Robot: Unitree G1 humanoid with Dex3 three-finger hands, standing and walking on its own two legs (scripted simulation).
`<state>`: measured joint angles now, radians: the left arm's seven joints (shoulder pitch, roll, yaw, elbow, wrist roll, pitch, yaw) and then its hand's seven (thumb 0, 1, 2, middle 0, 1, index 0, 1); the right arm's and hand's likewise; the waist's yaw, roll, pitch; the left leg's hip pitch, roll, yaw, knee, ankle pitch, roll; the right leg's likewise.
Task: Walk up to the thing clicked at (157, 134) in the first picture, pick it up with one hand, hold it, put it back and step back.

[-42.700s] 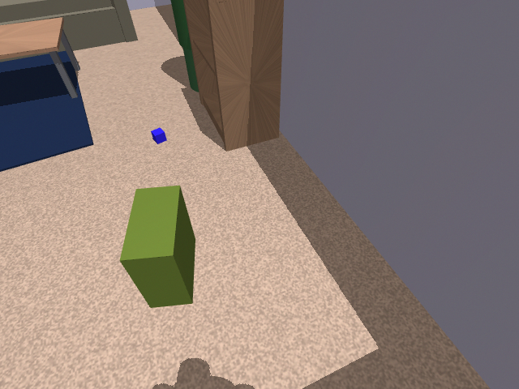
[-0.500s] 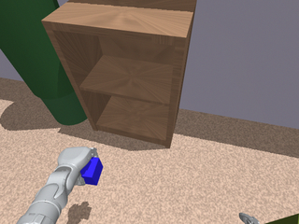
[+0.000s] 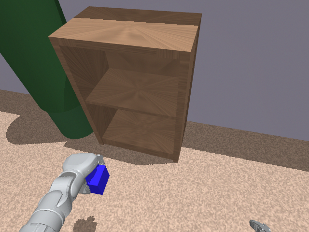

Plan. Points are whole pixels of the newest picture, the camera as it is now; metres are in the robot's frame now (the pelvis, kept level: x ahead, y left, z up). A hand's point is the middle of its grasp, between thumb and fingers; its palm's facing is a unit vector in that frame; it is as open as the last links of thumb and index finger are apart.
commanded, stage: hold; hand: left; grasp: from above
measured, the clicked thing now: (94, 178) +0.31 +0.21 -0.09
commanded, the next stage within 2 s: crouch in 1.30 s
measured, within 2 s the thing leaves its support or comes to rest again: neither
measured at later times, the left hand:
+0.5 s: hand (86, 187) +0.27 +0.21 -0.04, palm faces -0.47 -0.02 -0.88, open 9.1 cm
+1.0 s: hand (82, 187) +0.26 +0.22 -0.03, palm faces -0.47 -0.04 -0.88, open 9.0 cm
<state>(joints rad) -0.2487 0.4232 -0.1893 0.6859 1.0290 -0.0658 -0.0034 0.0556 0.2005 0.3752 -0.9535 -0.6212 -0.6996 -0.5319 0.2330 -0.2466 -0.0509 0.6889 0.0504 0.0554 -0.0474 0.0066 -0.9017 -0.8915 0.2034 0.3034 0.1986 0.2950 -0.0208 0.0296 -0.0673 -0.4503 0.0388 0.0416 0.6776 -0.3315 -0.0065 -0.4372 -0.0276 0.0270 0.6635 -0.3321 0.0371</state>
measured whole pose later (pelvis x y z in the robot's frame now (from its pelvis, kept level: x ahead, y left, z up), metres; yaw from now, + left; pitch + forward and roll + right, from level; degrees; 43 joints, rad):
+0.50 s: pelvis -0.02 -0.01 +0.01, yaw +0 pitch +2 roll +0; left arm -0.23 0.42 -0.21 0.65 1.01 -0.07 -0.03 0.07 0.20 0.36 -0.96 -0.59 -0.71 -0.52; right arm 0.20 -0.25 -0.03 0.67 0.06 0.08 -0.06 0.01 -0.90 -0.89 0.20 0.30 0.20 0.29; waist -0.01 0.04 -0.03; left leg -0.36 0.04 0.04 0.58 -0.26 -0.01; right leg -0.36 -0.03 0.03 0.60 -0.27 0.03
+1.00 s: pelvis -0.02 -0.01 +0.01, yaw +0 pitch +1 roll +0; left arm -0.20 0.43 -0.19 0.60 1.00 -0.09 -0.06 0.08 0.22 0.32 -0.97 -0.57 -0.73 -0.50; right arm 0.18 -0.24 -0.02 0.67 0.06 0.07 -0.07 0.01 -0.91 -0.90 0.20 0.30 0.20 0.29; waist 0.00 0.04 -0.01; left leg -0.31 0.03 0.05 0.52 -0.23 -0.01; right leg -0.31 -0.03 0.04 0.54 -0.25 0.03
